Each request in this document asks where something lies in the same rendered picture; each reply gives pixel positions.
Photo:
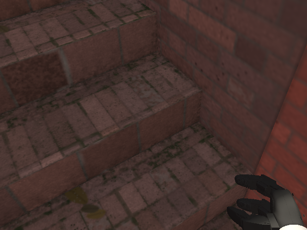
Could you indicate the right robot hand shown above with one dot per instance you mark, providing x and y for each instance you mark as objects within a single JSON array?
[{"x": 281, "y": 211}]

